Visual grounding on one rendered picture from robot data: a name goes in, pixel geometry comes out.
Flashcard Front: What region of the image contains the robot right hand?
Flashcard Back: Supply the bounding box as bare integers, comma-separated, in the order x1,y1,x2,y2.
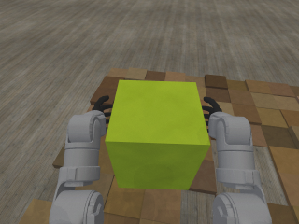
202,96,222,133

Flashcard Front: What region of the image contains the robot left hand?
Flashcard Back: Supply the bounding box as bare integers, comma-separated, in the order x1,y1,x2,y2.
92,95,113,131

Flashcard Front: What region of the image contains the robot right forearm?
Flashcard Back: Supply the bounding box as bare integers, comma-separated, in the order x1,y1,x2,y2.
208,111,272,224

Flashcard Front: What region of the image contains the robot left forearm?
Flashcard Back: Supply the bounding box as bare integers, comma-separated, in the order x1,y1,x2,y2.
49,110,107,224

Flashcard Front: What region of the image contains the robot left upper arm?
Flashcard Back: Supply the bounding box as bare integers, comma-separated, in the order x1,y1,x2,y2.
50,189,105,224

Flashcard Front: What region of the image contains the robot right upper arm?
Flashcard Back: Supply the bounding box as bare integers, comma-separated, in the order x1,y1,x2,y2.
212,192,272,224

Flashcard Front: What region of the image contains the carton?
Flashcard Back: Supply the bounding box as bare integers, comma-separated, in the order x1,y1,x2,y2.
105,79,211,190

